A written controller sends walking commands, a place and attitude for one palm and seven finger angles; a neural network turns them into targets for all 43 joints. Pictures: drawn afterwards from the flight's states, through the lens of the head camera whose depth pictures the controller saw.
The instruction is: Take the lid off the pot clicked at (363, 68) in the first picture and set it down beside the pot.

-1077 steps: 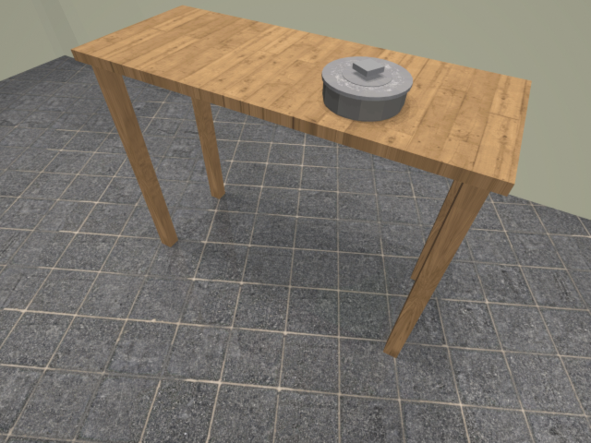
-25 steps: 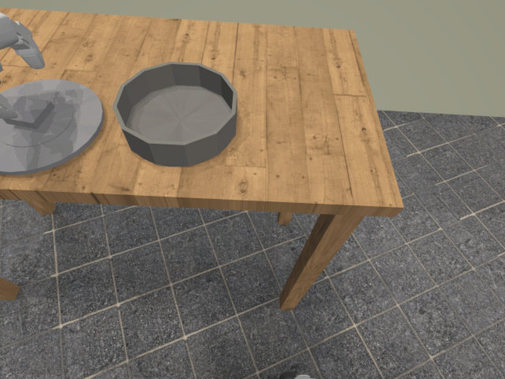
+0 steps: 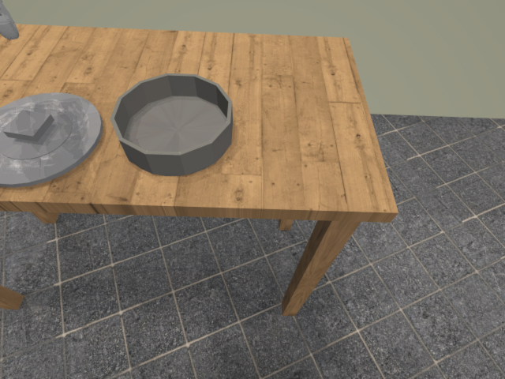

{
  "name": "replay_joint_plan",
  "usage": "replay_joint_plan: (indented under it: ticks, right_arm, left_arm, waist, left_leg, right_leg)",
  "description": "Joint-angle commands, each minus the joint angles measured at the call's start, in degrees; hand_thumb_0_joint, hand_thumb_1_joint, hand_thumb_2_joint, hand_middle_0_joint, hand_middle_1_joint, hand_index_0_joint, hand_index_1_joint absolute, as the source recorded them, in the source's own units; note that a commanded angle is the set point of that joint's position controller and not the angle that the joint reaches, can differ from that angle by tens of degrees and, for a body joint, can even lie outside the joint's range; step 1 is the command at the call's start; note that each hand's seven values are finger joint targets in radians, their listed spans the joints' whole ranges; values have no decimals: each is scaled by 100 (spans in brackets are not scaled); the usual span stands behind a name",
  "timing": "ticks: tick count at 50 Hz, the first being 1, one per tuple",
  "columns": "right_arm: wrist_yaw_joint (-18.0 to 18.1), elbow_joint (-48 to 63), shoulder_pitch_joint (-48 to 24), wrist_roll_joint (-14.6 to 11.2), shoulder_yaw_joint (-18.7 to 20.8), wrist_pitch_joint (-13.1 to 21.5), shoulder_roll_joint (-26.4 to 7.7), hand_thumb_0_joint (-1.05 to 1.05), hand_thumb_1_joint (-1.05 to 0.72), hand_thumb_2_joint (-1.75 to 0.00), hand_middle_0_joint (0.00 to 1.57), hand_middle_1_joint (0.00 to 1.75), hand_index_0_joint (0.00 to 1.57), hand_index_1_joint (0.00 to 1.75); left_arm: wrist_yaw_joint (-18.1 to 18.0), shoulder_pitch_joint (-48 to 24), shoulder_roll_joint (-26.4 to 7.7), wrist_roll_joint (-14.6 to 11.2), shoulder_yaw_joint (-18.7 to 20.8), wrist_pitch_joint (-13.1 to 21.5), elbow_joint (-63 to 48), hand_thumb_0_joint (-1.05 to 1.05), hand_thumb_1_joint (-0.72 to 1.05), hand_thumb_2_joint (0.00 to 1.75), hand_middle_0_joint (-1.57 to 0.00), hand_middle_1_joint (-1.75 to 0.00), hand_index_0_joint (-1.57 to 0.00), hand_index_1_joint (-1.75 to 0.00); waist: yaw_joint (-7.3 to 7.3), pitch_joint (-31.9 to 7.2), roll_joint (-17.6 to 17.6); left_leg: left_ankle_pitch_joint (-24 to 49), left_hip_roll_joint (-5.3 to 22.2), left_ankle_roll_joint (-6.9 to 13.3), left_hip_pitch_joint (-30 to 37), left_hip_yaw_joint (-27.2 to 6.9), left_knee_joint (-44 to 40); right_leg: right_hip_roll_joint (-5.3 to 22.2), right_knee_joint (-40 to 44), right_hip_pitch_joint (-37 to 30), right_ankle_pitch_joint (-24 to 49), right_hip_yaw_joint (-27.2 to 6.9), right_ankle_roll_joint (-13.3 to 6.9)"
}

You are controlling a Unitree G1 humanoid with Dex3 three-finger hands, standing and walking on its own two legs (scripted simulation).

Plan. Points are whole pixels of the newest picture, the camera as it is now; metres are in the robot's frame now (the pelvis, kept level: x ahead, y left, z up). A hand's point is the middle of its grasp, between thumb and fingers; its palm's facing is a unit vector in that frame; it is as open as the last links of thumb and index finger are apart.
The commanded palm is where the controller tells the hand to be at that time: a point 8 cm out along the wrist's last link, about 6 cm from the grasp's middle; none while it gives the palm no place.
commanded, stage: raise the empty hand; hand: left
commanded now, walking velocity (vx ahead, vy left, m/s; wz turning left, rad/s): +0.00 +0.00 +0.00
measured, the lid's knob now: (29, 125) +0.48 +0.33 +0.12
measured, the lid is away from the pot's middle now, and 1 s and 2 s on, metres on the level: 0.22 0.22 0.22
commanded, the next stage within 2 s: draw the hand back to the body in 0.36 s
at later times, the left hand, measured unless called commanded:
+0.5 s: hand out of the picture +0.47 +0.34 +0.28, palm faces -0.21 -0.06 -0.98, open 11.0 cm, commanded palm +0.47 +0.33 +0.34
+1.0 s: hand out of the picture +0.44 +0.30 +0.27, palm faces +0.02 -0.27 -0.96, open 11.0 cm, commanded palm +0.39 +0.32 +0.33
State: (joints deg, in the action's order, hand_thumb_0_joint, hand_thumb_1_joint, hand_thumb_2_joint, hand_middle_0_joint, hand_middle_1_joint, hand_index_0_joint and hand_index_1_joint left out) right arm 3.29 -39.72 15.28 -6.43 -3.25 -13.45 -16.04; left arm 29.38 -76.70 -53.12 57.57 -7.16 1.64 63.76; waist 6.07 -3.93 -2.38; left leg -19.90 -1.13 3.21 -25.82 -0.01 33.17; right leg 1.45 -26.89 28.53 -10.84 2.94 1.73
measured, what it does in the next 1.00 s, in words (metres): stands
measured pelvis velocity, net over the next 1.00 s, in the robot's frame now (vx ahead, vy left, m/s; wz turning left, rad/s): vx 0.00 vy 0.00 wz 0.02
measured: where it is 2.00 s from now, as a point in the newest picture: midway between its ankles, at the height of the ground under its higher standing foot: outside the picture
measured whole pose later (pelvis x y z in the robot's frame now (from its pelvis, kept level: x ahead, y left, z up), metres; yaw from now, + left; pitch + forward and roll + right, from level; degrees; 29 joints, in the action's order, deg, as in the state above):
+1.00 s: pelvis +0.00 +0.00 +0.01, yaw +1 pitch +8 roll -1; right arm 1.4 -32.9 12.9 -5.5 -2.0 -12.6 -15.4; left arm 25.6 -58.7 -48.8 38.2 3.2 -0.6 40.4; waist 1.1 -1.8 -3.4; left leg -17.9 -2.0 2.9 -17.2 -0.6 27.7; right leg 2.2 -24.1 20.9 -10.6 3.4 0.9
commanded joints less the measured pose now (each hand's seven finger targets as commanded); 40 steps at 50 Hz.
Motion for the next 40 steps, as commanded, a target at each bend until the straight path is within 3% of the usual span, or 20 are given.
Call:
replay_joint_plan:
  ticks: [1, 3, 4, 6, 8, 12, 13, 15, 17, 19, 21, 22, 23, 24, 25, 28, 32, 38, 39, 40]
  right_arm:
    - [74, 424, 324, 32, 279, 84, -948, 0, -90, -90, 20, 30, 20, 30]
    - [65, 461, 304, 14, 266, 123, -938, 0, -90, -90, 20, 30, 20, 30]
    - [47, 410, 342, 66, 266, 115, -944, 0, -90, -90, 20, 30, 20, 30]
    - [67, 389, 346, 36, 243, 104, -933, 0, -90, -90, 20, 30, 20, 30]
    - [55, 453, 237, -9, 253, 97, -928, 0, -90, -90, 20, 30, 20, 30]
    - [56, 356, 321, 31, 238, 120, -940, 0, -90, -90, 20, 30, 20, 30]
    - [61, 424, 236, 8, 228, 112, -951, 0, -90, -90, 20, 30, 20, 30]
    - [62, 362, 283, 24, 227, 130, -904, 0, -90, -90, 20, 30, 20, 30]
    - [61, 379, 275, 30, 226, 112, -944, 0, -90, -90, 20, 30, 20, 30]
    - [45, 377, 220, 16, 232, 100, -930, 0, -90, -90, 20, 30, 20, 30]
    - [41, 354, 266, 11, 229, 114, -933, 0, -90, -90, 20, 30, 20, 30]
    - [51, 361, 269, 14, 233, 119, -933, 0, -90, -90, 20, 30, 20, 30]
    - [59, 412, 212, -7, 225, 129, -938, 0, -90, -90, 20, 30, 20, 30]
    - [42, 409, 244, 53, 249, 124, -933, 0, -90, -90, 20, 30, 20, 30]
    - [52, 463, 216, 63, 244, 125, -905, 0, -90, -90, 20, 30, 20, 30]
    - [37, 556, 174, 24, 252, 82, -888, 0, -90, -90, 20, 30, 20, 30]
    - [-44, 712, 89, 89, 296, 19, -851, 0, -90, -90, 20, 30, 20, 30]
    - [-146, 941, -141, 47, 321, -3, -829, 0, -90, -90, 20, 30, 20, 30]
    - [-180, 957, -158, 85, 319, -5, -816, 0, -90, -90, 20, 30, 20, 30]
    - [-170, 982, -200, 93, 306, 2, -805, 0, -90, -90, 20, 30, 20, 30]
  left_arm:
    - [-183, -3226, -1380, 13, 261, -115, -1400, 0, -14, 92, -49, -59, -49, -59]
    - [-176, -3042, -1488, 8, 396, -106, -1376, 0, -14, 92, -49, -59, -49, -59]
    - [-181, -3064, -1694, 69, 553, -120, -1294, 0, -14, 92, -49, -59, -49, -59]
    - [-132, -2922, -1409, 16, 271, -208, -914, 0, -14, 92, -49, -59, -49, -59]
    - [-106, -3148, -1168, -20, 91, -228, -1308, 0, -14, 92, -49, -59, -49, -59]
    - [-104, -3174, -1342, 62, 171, -343, -1003, 0, -14, 92, -49, -59, -49, -59]
    - [-106, -3223, -1428, 65, 223, -314, -1237, 0, -14, 92, -49, -59, -49, -59]
    - [-100, -3133, -1192, 106, 54, -382, -888, 0, -14, 92, -49, -59, -49, -59]
    - [-95, -3096, -1377, 119, 164, -400, -912, 0, -14, 92, -49, -59, -49, -59]
    - [-87, -3248, -1147, 102, -14, -400, -1128, 0, -14, 92, -49, -59, -49, -59]
    - [-90, -3117, -1131, 107, -12, -441, -899, 0, -14, 92, -49, -59, -49, -59]
    - [-96, -3098, -1180, 114, 25, -444, -888, 0, -14, 92, -49, -59, -49, -59]
    - [-90, -3148, -1198, 89, 39, -406, -1132, 0, -14, 92, -49, -59, -49, -59]
    - [-126, -3245, -1553, 170, 341, -379, -1343, 0, -14, 92, -49, -59, -49, -59]
    - [-146, -3076, -1584, 199, 373, -370, -1212, 0, -14, 92, -49, -59, -49, -59]
    - [-133, -2737, -1368, 115, 267, -338, -1218, 0, -14, 92, -49, -59, -49, -59]
    - [-173, -2535, -1729, 90, 692, -304, -1784, 0, -14, 92, -49, -59, -49, -59]
    - [-138, -1649, -1410, -174, 722, -340, -2720, 0, -14, 92, -49, -59, -49, -59]
    - [-154, -1631, -1710, -184, 1037, -345, -3064, 0, -14, 92, -49, -59, -49, -59]
    - [-149, -1356, -1653, -198, 1047, -375, -2806, 0, -14, 92, -49, -59, -49, -59]
  waist:
    - [-1, -2607, -756]
    - [-48, -2662, -937]
    - [-59, -2685, -768]
    - [1, -2321, -382]
    - [-9, -2449, -685]
    - [6, -2260, -424]
    - [-34, -2381, -702]
    - [17, -2253, -477]
    - [0, -2202, -286]
    - [3, -2307, -521]
    - [38, -2094, -413]
    - [31, -2108, -347]
    - [-3, -2204, -625]
    - [-75, -2551, -598]
    - [-72, -2536, -515]
    - [-71, -2299, -514]
    - [-207, -2562, -589]
    - [-281, -2498, -835]
    - [-366, -2711, -728]
    - [-350, -2493, -562]
  left_leg:
    - [3741, 34, -90, 1374, -205, -225]
    - [4337, 37, -160, 1611, -252, -151]
    - [4149, 35, -135, 1505, -241, -137]
    - [3535, 29, -47, 1127, -141, -271]
    - [3960, 40, -102, 1397, -195, -294]
    - [3409, 29, -42, 1219, -147, -371]
    - [3730, 26, -85, 1342, -155, -355]
    - [3558, 34, -48, 1283, -149, -350]
    - [3216, 23, -20, 1088, -96, -432]
    - [3497, 45, -51, 1243, -131, -424]
    - [3325, 44, -44, 1217, -140, -444]
    - [3212, 30, -26, 1160, -121, -455]
    - [3585, 23, -57, 1305, -136, -445]
    - [3735, 27, -56, 1399, -160, -378]
    - [3682, -1, -15, 1317, -131, -351]
    - [3698, 10, -39, 1225, -122, -431]
    - [3973, 0, -28, 1374, -168, -409]
    - [4700, 46, -92, 1815, -280, -408]
    - [4751, 54, -96, 1871, -306, -400]
    - [4496, 29, -42, 1721, -259, -403]
  right_leg:
    - [-296, -29, -1308, 1501, 107, -312]
    - [-312, -30, -1293, 1642, 136, -335]
    - [-319, -44, -1366, 1613, 93, -302]
    - [-285, 36, -1451, 1521, 101, -281]
    - [-277, 47, -1388, 1622, 138, -327]
    - [-274, 120, -1441, 1428, 103, -301]
    - [-260, 97, -1486, 1564, 120, -334]
    - [-273, 109, -1407, 1451, 120, -307]
    - [-248, 133, -1568, 1451, 95, -298]
    - [-242, 119, -1483, 1512, 106, -310]
    - [-266, 164, -1372, 1357, 126, -310]
    - [-262, 160, -1432, 1358, 123, -309]
    - [-253, 160, -1472, 1537, 127, -336]
    - [-257, 83, -1627, 1605, 77, -312]
    - [-252, 73, -1678, 1651, 60, -313]
    - [-242, 101, -1668, 1684, 111, -337]
    - [-239, 61, -1848, 1780, 46, -342]
    - [-274, 115, -1705, 1815, 79, -375]
    - [-257, 81, -1861, 1819, 42, -350]
    - [-255, 98, -1837, 1778, 57, -350]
